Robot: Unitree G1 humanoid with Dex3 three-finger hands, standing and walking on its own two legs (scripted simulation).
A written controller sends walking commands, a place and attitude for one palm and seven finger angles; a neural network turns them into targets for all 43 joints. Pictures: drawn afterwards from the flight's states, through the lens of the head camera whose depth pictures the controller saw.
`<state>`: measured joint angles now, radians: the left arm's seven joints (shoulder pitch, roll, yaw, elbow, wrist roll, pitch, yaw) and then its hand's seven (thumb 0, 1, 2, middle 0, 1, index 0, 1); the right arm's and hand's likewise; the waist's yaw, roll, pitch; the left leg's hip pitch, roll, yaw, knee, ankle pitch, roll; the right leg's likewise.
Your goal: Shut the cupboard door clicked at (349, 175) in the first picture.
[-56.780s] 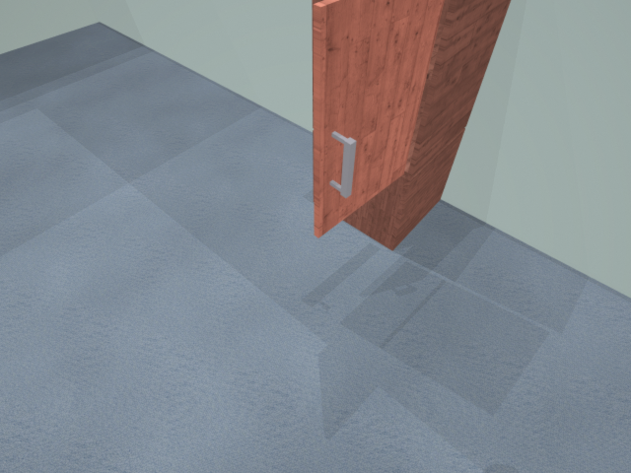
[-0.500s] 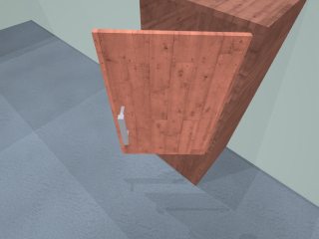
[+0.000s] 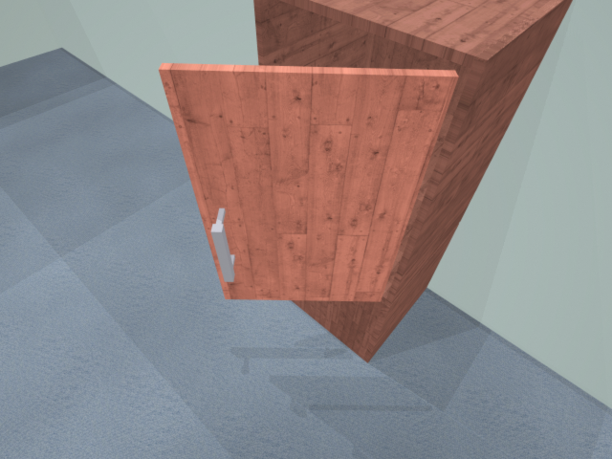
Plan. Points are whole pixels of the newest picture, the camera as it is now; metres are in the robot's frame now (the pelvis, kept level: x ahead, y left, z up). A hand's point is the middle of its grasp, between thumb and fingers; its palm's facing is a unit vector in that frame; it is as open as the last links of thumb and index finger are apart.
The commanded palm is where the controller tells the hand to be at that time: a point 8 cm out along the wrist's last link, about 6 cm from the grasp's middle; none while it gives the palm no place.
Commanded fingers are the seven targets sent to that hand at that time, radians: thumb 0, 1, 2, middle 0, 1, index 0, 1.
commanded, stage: look again from close up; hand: left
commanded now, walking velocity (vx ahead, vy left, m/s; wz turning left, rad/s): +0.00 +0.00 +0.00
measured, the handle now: (225, 246) +0.50 +0.18 -0.10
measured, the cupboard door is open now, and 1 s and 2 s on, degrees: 41 41 41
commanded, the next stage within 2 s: shuffle to correct the standing spot in 0.46 s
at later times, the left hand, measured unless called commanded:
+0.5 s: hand out of the picture +0.02 +0.21 -0.18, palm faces +0.00 -0.98 -0.21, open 7.4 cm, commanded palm none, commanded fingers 0.00 0.90 0.90 -0.20 -0.30 -0.20 -0.30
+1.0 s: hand out of the picture +0.01 +0.18 -0.19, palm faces +0.03 -0.98 -0.19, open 7.4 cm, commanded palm none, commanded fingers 0.00 0.90 0.90 -0.20 -0.30 -0.20 -0.30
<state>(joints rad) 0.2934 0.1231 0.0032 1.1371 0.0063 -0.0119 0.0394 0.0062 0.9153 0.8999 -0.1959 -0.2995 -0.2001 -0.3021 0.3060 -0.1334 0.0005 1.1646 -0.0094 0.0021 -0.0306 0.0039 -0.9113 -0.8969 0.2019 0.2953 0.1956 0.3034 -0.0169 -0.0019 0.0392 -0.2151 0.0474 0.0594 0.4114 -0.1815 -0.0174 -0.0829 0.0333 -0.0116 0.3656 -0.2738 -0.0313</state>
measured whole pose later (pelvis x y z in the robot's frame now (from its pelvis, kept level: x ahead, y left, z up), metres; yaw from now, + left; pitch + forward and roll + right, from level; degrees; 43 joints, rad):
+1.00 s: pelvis +0.03 +0.00 -0.01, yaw +0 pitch +1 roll +0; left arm 0.37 0.17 0.02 1.06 0.03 -0.02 0.02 0.00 0.91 0.90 -0.19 -0.30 -0.20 -0.30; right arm 0.30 -0.16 -0.02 1.08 -0.02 0.03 -0.02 0.01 -0.91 -0.90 0.20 0.30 0.20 0.30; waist 0.01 -0.02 0.00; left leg -0.42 0.04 0.07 0.93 -0.48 0.04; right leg -0.17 0.01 -0.12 0.50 -0.35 -0.05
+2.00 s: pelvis +0.03 +0.00 -0.01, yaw +1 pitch -1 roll -1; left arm 0.34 0.11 -0.02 1.10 0.01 -0.03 0.04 0.01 0.91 0.90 -0.20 -0.30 -0.20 -0.30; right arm 0.32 -0.14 0.01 1.08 -0.02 0.00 -0.01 0.01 -0.91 -0.90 0.20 0.30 0.19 0.30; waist -0.03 0.04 0.05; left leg -0.31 0.03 0.07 0.54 -0.22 0.03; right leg -0.16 0.02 -0.11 0.47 -0.30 -0.03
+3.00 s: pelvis +0.01 +0.00 -0.11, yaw +4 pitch +14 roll -1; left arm 0.49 0.20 0.12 0.20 -0.25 -0.55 -0.30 0.01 0.90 0.90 -0.43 -0.55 -0.43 -0.55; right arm 0.16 -0.27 -0.06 0.50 0.01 -0.24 0.02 0.01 -0.91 -0.90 0.20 0.30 0.20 0.30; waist 0.02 -0.06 -0.15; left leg -0.97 -0.01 0.04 1.22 -0.48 0.05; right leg -0.90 0.01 -0.09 1.22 -0.56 -0.06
